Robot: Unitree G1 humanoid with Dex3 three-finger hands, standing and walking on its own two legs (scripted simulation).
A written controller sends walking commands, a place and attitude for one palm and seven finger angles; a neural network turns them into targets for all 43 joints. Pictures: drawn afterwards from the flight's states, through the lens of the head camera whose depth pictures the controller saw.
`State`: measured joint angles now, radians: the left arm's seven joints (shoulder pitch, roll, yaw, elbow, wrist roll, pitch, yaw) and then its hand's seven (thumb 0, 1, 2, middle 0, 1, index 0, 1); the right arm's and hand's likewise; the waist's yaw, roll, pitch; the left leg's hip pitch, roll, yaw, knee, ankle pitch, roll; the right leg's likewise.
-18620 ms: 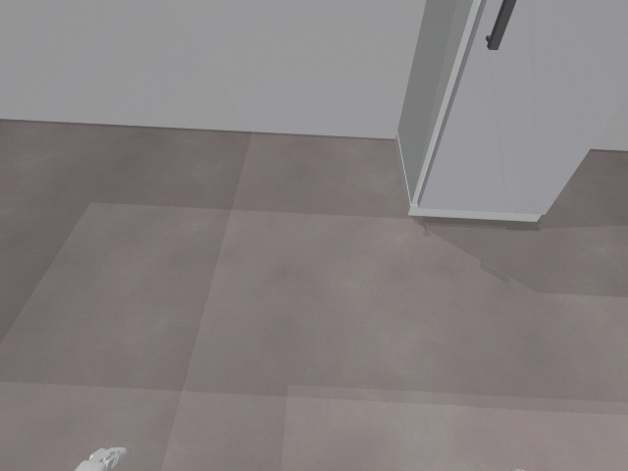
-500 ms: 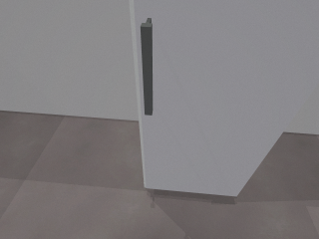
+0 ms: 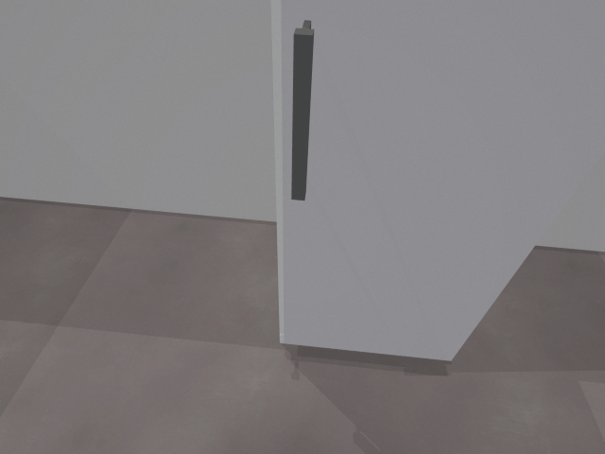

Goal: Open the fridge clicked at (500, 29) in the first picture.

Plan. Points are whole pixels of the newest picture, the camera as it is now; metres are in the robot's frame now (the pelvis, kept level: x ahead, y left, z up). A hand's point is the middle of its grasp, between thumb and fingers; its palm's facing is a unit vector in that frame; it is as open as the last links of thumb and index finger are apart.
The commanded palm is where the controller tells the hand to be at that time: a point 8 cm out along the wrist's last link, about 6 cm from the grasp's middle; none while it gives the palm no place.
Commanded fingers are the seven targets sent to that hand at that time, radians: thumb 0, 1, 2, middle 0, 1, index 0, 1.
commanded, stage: come to a stop and stand still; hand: left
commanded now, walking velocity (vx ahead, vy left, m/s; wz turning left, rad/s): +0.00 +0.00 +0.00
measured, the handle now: (302, 120) +0.58 +0.05 +0.17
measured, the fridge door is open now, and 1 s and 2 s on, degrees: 0 0 0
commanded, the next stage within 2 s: look again from close up in 0.50 s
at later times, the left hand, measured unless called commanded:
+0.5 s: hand out of the picture -0.04 +0.19 -0.17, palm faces +0.00 -0.99 -0.17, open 7.4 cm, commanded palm none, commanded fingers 0.00 0.90 0.90 -0.20 -0.30 -0.20 -0.30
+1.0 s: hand out of the picture -0.02 +0.16 -0.17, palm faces +0.00 -0.99 -0.16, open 7.4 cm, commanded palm none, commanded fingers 0.00 0.90 0.90 -0.20 -0.30 -0.20 -0.30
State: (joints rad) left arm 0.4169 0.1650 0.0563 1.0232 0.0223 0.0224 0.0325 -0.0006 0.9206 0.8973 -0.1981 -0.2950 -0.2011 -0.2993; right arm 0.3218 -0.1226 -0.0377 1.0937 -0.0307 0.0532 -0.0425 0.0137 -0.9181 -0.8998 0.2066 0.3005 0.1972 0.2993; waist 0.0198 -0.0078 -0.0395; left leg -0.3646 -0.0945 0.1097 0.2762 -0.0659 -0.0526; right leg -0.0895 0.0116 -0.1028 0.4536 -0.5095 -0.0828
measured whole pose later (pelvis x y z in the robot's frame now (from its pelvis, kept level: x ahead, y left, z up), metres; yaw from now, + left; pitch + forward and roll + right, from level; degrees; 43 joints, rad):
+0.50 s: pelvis -0.04 +0.03 +0.00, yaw -2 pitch -1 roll +1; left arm 0.30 0.15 0.00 1.07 0.02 0.00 0.02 0.00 0.91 0.90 -0.20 -0.30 -0.20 -0.30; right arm 0.27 -0.15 -0.01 1.09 -0.01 0.00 -0.03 0.01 -0.94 -0.90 0.21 0.30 0.20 0.30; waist 0.01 -0.01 0.02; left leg -0.26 -0.01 0.02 0.37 -0.10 0.01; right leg -0.17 -0.04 -0.05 0.45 -0.27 0.00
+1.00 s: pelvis -0.01 +0.00 +0.00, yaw -2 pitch +0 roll +1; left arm 0.32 0.12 -0.01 1.10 0.01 -0.01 0.03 0.00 0.91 0.90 -0.20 -0.30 -0.20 -0.30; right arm 0.29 -0.13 0.01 1.14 -0.01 -0.01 -0.03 0.01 -0.92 -0.90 0.20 0.30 0.19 0.30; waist 0.01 -0.01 0.04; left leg -0.25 0.02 0.01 0.42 -0.17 -0.03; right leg -0.13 0.00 -0.06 0.44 -0.31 -0.03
